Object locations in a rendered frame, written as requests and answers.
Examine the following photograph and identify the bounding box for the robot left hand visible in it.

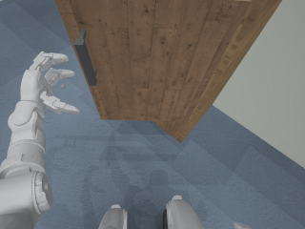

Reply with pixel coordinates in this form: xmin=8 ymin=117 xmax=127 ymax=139
xmin=20 ymin=52 xmax=80 ymax=115

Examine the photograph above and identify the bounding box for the right robot shin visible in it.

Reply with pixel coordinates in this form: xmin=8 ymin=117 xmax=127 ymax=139
xmin=167 ymin=195 xmax=182 ymax=229

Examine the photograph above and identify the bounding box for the handle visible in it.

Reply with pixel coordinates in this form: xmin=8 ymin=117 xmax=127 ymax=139
xmin=74 ymin=29 xmax=97 ymax=86

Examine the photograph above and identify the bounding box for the cupboard door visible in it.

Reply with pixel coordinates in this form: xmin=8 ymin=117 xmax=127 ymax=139
xmin=54 ymin=0 xmax=252 ymax=122

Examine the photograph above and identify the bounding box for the robot shin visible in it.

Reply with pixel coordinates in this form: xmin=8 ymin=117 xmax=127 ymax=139
xmin=167 ymin=195 xmax=182 ymax=229
xmin=111 ymin=204 xmax=121 ymax=209

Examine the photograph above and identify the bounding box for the left robot upper arm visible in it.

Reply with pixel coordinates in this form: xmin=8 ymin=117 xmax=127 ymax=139
xmin=0 ymin=171 xmax=53 ymax=229

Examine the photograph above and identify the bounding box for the left robot forearm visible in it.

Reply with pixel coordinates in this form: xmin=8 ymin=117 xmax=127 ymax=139
xmin=0 ymin=100 xmax=46 ymax=179

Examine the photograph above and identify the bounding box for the left robot shin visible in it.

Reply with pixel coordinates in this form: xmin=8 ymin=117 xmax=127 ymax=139
xmin=111 ymin=204 xmax=121 ymax=209

